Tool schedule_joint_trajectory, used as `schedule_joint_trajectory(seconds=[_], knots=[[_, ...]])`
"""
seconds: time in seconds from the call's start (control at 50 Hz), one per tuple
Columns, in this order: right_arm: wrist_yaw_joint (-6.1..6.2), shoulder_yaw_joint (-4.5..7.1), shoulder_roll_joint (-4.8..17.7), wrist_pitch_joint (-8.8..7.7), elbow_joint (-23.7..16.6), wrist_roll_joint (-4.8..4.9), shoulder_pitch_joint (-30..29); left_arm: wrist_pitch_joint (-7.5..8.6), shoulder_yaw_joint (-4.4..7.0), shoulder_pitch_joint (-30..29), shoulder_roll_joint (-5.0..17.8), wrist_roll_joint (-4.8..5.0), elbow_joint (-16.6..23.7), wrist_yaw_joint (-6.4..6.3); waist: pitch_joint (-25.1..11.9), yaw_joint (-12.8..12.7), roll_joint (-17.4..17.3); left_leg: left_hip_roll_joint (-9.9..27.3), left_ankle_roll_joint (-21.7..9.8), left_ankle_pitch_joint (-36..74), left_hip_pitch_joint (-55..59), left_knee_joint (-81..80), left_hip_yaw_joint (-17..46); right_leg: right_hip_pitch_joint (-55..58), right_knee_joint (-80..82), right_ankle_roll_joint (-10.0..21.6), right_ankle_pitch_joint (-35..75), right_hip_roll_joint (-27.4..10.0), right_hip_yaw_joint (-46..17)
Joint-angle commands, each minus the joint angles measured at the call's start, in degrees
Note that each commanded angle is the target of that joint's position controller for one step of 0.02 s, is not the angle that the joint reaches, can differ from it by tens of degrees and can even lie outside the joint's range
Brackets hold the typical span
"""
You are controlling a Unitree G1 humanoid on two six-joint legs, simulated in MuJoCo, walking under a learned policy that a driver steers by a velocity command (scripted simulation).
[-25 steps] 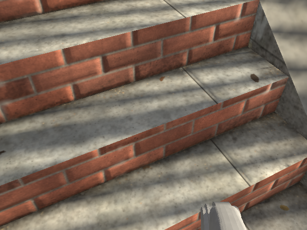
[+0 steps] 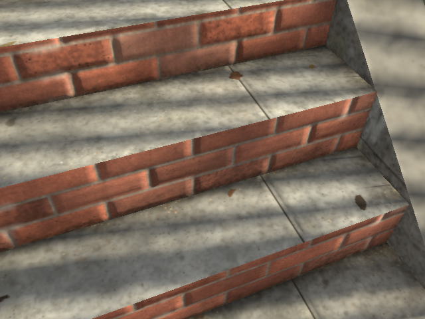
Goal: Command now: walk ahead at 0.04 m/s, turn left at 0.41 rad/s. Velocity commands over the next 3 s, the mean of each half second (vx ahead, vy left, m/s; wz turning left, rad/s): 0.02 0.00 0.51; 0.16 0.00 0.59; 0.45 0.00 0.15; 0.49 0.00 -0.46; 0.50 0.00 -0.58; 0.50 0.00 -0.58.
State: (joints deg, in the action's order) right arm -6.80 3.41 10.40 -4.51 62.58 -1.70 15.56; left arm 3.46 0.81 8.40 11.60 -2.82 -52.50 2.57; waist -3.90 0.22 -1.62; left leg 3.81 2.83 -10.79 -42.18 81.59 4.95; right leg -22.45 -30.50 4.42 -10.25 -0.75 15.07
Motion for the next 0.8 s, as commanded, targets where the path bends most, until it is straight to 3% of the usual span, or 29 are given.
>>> schedule_joint_trajectory(seconds=[0.02, 0.04, 0.08, 0.12, 0.14, 0.16, 0.18, 0.22, 0.26, 0.28, 0.3, 0.34, 0.42, 0.44, 0.46, 0.48, 0.52, 0.54, 0.56, 0.58, 0.6, 0.62, 0.64, 0.66, 0.68, 0.7, 0.72, 0.76, 0.8], knots=[[1.24, 0.09, 3.62, -0.28, -5.52, -0.36, 0.85, 2.53, 2.66, -13.18, 8.53, 0.22, 9.03, -1.32, -0.70, 0.58, 5.78, 2.08, 3.36, -8.86, 13.18, -21.71, -0.99, 4.81, 10.87, 6.80, 0.11, -16.05, -9.58], [2.78, 0.10, 3.80, 0.08, -7.00, -0.54, 1.44, 2.34, 2.90, -10.47, 8.25, 0.24, 7.95, -1.24, 0.01, -0.33, 6.09, 2.47, 2.71, -9.70, 12.79, -25.63, -0.63, 8.14, 10.83, 9.37, 1.18, -20.08, -13.95], [5.26, -0.22, 2.51, 0.66, -9.28, -0.44, 1.65, 2.62, 3.20, -5.69, 7.18, 1.76, 5.63, -1.26, 1.60, -1.54, 5.14, 1.28, 0.82, -10.88, 12.05, -38.07, -3.23, 13.33, 9.42, 11.27, -2.71, -23.10, -16.80], [6.55, -0.13, 1.76, 0.02, -10.22, 0.31, 2.30, 2.28, 2.47, -4.51, 4.14, 1.84, 4.69, -1.29, 1.29, -1.92, 1.99, -2.91, -4.82, 1.15, 16.89, -49.24, -5.50, 12.34, 6.27, 8.44, -3.28, -20.91, -14.60], [7.10, 0.04, 3.13, -0.85, -11.30, 0.30, 0.75, 2.36, 2.32, -4.38, 2.19, 1.31, 6.59, -1.77, -1.54, -4.54, -3.85, -1.20, -11.08, 17.85, 19.15, -49.82, -0.06, 11.77, 0.49, 4.10, -2.23, -14.79, -7.71], [6.95, 0.42, 6.15, -1.48, -12.27, 1.80, 0.24, 2.95, 2.40, -9.27, 2.27, 1.20, 10.29, -2.52, -4.01, -4.00, -9.89, 4.01, -19.32, 19.38, 21.73, -54.65, 12.23, 5.59, -7.29, -0.62, -3.79, -5.66, -0.47], [6.05, 1.19, 7.64, -1.24, -12.04, 1.38, 2.41, 3.47, 3.15, -19.11, 4.90, 1.23, 13.49, -3.00, -1.80, 1.19, -10.42, 5.58, -22.23, 14.34, 26.74, -57.09, 18.21, -5.24, -11.34, -1.96, -5.04, -1.41, 0.07], [4.74, 1.83, 9.60, -1.70, -11.78, -0.23, 6.24, 2.76, 3.54, -23.45, 4.49, 1.76, 16.10, -3.41, -3.73, 4.49, -10.99, 9.00, -22.37, 24.19, 36.14, -57.82, 22.57, -17.56, -21.96, -2.77, -12.91, -0.65, -5.26], [4.66, 2.56, 10.97, -1.71, -12.45, 0.17, 4.73, 1.70, 2.90, -20.73, 3.12, 0.47, 16.58, -3.61, -6.38, 3.92, -6.98, 11.68, -23.34, 42.32, 38.02, -56.04, 22.99, -21.96, -43.43, -3.88, -22.82, -0.75, -14.39], [4.82, 2.36, 10.01, -1.43, -14.70, 0.02, 1.08, 1.44, 3.28, -19.09, 4.16, 0.06, 15.93, -3.98, -7.45, 2.83, -3.72, 11.72, -23.09, 43.99, 36.43, -53.68, 21.80, -22.86, -51.62, -3.83, -22.73, -0.48, -18.30], [5.26, 1.49, 7.77, -0.45, -17.12, -1.25, -2.46, 0.90, 3.86, -17.27, 6.35, 0.51, 15.25, -4.49, -7.50, 2.09, 1.57, 10.82, -22.56, 37.22, 34.98, -52.49, 20.37, -25.45, -54.82, -3.37, -18.20, -0.17, -20.74], [5.57, 0.40, 5.28, 1.98, -20.61, -0.53, -2.67, 1.30, 3.09, -15.54, 4.56, 0.47, 16.41, -5.34, -7.05, 2.24, 3.05, 8.54, -22.73, 24.48, 36.41, -51.71, 22.27, -32.35, -51.37, -5.05, -12.70, 1.01, -22.61], [6.32, 1.23, 8.18, 2.28, -25.67, 0.65, -3.19, 2.06, 1.60, -15.30, 2.02, -0.44, 16.84, -4.74, -7.57, 2.42, -3.02, 3.60, -18.92, 15.76, 33.45, -54.77, 19.34, -26.28, -28.74, -9.87, -16.71, 1.20, -16.92], [6.64, 1.92, 9.97, 2.84, -26.97, 0.61, -6.74, 1.71, 0.99, -13.55, 0.61, -0.22, 17.01, -3.95, -6.74, 1.50, -4.22, 0.98, -17.60, 12.74, 26.07, -55.54, 16.73, -17.84, -21.86, -9.94, -17.32, 2.67, -13.82], [6.28, 2.05, 11.27, 1.66, -29.13, -0.30, -11.81, 1.89, 1.25, -9.72, 0.78, 0.86, 15.26, -2.87, -4.98, -0.51, -5.82, 1.72, -16.47, 16.58, 16.57, -54.42, 15.13, -6.37, -23.79, -9.56, -10.85, 2.08, -12.03], [6.16, 1.84, 10.77, 1.63, -29.45, -0.57, -12.46, 1.88, 1.32, -7.15, 1.48, 1.86, 14.58, -1.92, -5.65, -0.67, -4.08, 2.12, -17.14, 15.48, 14.52, -54.84, 17.00, -2.41, -17.73, -9.37, -3.47, 2.76, -11.86], [5.40, 1.33, 8.95, 1.59, -28.39, 0.75, -11.23, 2.56, 1.52, -5.79, 2.32, 2.26, 15.61, -2.53, -5.65, -1.86, -3.01, 2.72, -17.70, 12.16, 16.66, -52.97, 21.21, 3.19, -4.14, -7.62, 4.80, 2.47, -13.83], [4.95, 1.15, 7.12, 1.97, -26.87, 1.13, -8.52, 2.81, 1.51, -4.92, 2.80, 2.05, 15.87, -3.68, -6.79, -1.85, -3.34, 1.80, -16.14, 9.64, 18.50, -50.93, 22.19, 6.04, 1.20, -5.69, 10.18, 1.02, -15.19], [4.69, 0.63, 3.90, 2.23, -26.97, 0.86, -3.20, 3.22, 2.56, -4.58, 7.64, 1.04, 16.16, -4.63, -10.73, 1.55, 4.02, -5.11, -10.08, 2.13, 15.05, -40.33, 17.00, 13.94, -0.50, 3.48, 32.74, -6.04, -24.64], [4.82, 0.38, 2.81, 2.32, -27.50, -0.25, 1.61, 2.52, 4.09, -6.61, 12.98, 0.97, 17.48, -4.37, -14.94, 4.31, 11.81, -12.27, -1.76, -18.28, 2.55, -26.43, 8.55, 24.93, 3.58, 17.30, 38.69, -17.33, -42.01], [5.09, 1.78, 7.51, 2.64, -26.00, -0.58, -0.49, 1.66, 4.91, -4.44, 13.09, -0.43, 17.77, -4.06, -13.99, -0.36, 10.84, -12.06, 2.86, -27.39, -6.79, -2.61, 8.97, 25.83, 8.71, 22.82, 33.69, -24.87, -53.21], [5.82, 2.65, 9.54, 2.72, -24.94, 0.20, -1.69, 1.70, 4.29, -4.29, 11.81, -0.10, 17.30, -3.43, -9.55, -0.03, 5.48, -11.47, 3.72, -21.08, -11.61, 12.41, 10.45, 20.99, 9.55, 19.81, 19.18, -23.49, -50.43], [6.68, 3.01, 10.71, 3.45, -23.46, 0.89, -1.14, 1.36, 2.14, -11.15, 7.50, 0.00, 18.92, -2.36, -5.92, 2.08, 5.59, -10.53, 2.44, -13.53, -10.70, 22.06, 11.29, 10.73, 10.35, 14.71, 9.01, -19.12, -41.49], [7.43, 3.11, 11.11, 3.50, -24.00, 1.14, -3.23, 0.20, -0.52, -15.08, 2.11, -0.33, 21.13, -1.66, -4.48, 1.69, 2.27, -10.66, 2.09, -7.55, -12.35, 23.16, 11.89, 5.35, 11.31, 12.65, 0.78, -15.45, -35.36], [7.75, 2.44, 10.08, 3.29, -24.14, 1.04, -4.40, -0.67, -2.63, -13.30, -2.68, 0.82, 21.14, -1.61, -5.63, 0.79, 1.04, -9.22, 1.81, -5.16, -14.75, 17.10, 10.77, 6.62, 11.66, 10.57, -8.85, -13.11, -29.62], [7.55, 1.52, 7.45, 2.96, -23.75, 0.47, -4.84, -1.01, -3.11, -9.75, -3.23, 1.39, 20.09, -1.86, -4.69, -0.42, 2.39, -7.91, 1.19, -6.27, -16.53, 12.80, 8.97, 7.83, 12.87, 9.73, -15.03, -11.95, -27.77], [7.10, 1.15, 6.71, 2.31, -22.93, 0.57, -5.96, -1.24, -1.81, -4.86, -0.13, 1.11, 18.90, -2.01, -3.50, -2.82, 4.19, -8.20, 0.17, -6.62, -19.24, 10.66, 6.94, 11.15, 15.31, 10.51, -17.87, -12.89, -27.93], [6.66, 1.31, 7.15, 1.40, -21.31, 0.90, -7.09, -0.82, -0.16, 2.74, 4.22, 0.21, 16.14, -2.03, -3.02, -5.68, 5.51, -6.89, -0.86, -5.92, -23.69, 7.83, 5.80, 14.86, 17.91, 11.59, -22.70, -15.74, -29.25], [6.01, 0.70, 7.20, 1.31, -20.25, 0.60, -9.06, -0.82, -0.28, 4.80, 5.22, 0.10, 13.60, -1.02, -4.24, -5.91, 9.66, -5.51, -2.75, -3.92, -25.05, 13.86, 2.61, 13.69, 19.55, 13.21, -24.48, -17.59, -28.34]])
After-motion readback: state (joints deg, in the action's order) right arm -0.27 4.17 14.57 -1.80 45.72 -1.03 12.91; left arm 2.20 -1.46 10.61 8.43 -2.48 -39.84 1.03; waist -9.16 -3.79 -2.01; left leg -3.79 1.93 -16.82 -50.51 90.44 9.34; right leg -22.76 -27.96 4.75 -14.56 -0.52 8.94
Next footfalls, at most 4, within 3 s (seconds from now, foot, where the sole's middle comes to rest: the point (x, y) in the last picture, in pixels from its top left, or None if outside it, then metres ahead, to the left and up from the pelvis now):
0.10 left None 0.03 0.13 -0.76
0.54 right None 0.12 -0.08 -0.76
1.16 left None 0.02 0.26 -0.76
1.56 right None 0.30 0.24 -0.55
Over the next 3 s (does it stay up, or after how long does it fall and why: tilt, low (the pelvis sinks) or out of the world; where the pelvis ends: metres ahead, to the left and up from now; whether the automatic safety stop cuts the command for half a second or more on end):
stays up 0.74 0.50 0.64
